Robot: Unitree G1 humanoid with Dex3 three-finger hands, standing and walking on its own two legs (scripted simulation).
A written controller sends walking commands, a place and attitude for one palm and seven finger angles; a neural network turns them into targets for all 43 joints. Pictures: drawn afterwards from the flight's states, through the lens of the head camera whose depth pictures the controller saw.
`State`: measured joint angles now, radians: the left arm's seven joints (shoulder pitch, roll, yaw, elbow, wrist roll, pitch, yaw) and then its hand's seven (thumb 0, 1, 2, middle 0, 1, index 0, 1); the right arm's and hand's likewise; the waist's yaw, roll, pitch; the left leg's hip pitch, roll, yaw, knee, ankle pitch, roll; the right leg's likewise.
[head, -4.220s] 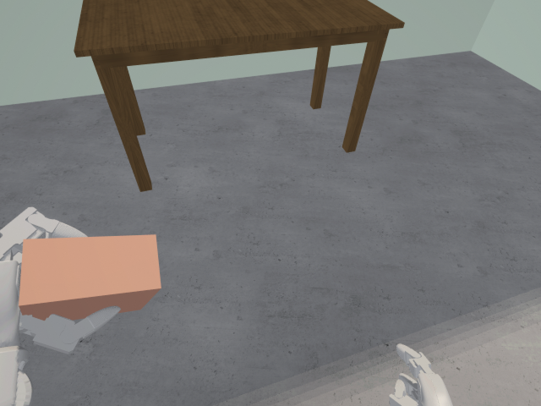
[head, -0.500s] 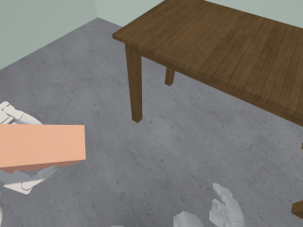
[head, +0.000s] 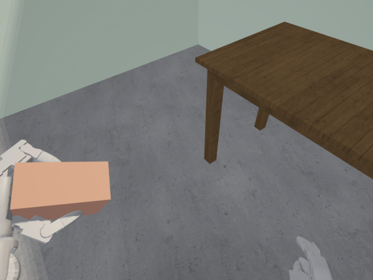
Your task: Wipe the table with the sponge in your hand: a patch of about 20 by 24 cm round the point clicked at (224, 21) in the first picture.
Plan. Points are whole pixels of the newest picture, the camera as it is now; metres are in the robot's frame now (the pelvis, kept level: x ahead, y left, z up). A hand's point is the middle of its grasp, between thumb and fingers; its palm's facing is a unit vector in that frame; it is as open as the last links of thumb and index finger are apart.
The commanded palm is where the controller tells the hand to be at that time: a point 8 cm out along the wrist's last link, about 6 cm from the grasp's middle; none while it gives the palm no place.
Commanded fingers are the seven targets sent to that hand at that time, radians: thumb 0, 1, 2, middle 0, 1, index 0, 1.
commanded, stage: walk to a spot facing it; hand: left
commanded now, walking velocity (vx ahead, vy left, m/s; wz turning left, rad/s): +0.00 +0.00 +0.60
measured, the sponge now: (76, 191) +0.22 +0.19 +0.16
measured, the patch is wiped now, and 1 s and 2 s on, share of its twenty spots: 0.00 0.00 0.00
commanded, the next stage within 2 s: turn to face it in 1.86 s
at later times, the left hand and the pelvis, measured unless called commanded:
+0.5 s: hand out of the picture +0.04 +0.27 +0.19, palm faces +0.67 -0.62 -0.40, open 10.5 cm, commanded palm +0.00 +0.29 +0.17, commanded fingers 0.00 0.10 1.30 -1.20 -1.60 -1.20 -1.60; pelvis -0.07 -0.02 -0.01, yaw +17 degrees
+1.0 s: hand out of the picture +0.02 +0.30 +0.17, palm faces +0.79 -0.46 -0.41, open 10.5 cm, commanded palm -0.04 +0.31 +0.17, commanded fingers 0.00 0.10 1.30 -1.20 -1.60 -1.20 -1.60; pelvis -0.04 -0.01 -0.02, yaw +30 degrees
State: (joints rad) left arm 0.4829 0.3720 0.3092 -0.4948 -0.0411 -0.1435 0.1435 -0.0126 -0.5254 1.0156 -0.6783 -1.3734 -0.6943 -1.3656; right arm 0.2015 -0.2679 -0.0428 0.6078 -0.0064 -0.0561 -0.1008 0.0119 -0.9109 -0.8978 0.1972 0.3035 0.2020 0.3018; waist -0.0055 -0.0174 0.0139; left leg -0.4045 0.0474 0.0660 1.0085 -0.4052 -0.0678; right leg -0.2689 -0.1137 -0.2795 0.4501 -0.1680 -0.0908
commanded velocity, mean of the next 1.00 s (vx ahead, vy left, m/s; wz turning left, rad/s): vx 0.30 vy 0.00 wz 0.46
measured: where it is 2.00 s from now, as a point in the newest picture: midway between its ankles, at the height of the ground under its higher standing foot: outside the picture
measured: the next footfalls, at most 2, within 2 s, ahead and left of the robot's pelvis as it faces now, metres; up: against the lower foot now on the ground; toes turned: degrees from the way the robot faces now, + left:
left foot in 0.20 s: -0.03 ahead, +0.15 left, +0.00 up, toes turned +13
right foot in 0.56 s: +0.00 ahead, -0.13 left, +0.00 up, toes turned +13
